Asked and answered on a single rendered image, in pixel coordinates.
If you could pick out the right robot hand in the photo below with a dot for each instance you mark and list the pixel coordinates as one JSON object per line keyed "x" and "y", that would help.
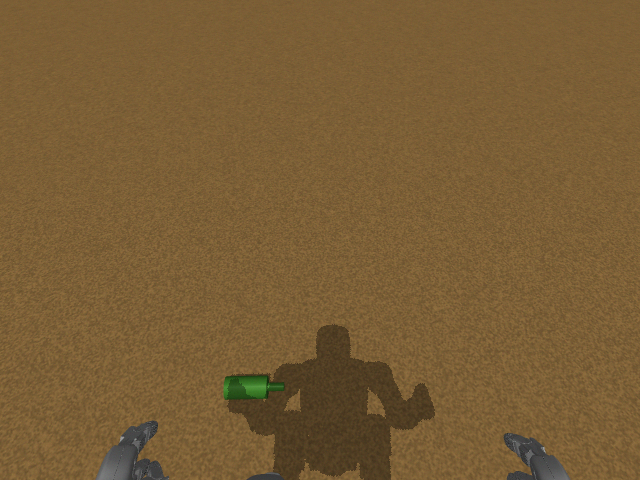
{"x": 532, "y": 453}

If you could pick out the bottle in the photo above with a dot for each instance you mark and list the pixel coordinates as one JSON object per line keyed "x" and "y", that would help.
{"x": 249, "y": 387}

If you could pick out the left robot hand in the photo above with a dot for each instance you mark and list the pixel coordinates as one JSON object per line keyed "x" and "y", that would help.
{"x": 120, "y": 463}

